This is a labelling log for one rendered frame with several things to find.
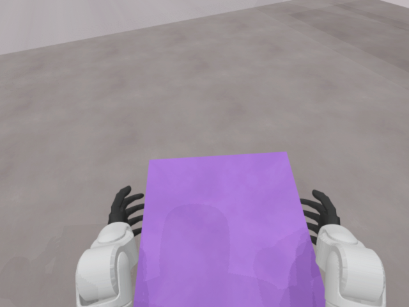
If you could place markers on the robot right forearm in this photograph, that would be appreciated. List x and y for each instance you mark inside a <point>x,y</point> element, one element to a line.
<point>354,274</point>

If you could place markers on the robot left hand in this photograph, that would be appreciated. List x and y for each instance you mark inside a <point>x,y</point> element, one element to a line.
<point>119,213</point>

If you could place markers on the robot left forearm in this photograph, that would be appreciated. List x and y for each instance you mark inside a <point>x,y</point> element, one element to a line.
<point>102,278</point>

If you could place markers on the carton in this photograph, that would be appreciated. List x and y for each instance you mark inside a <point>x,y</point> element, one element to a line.
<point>225,231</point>

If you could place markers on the robot right hand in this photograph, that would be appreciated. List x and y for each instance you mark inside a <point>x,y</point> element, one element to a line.
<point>327,213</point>

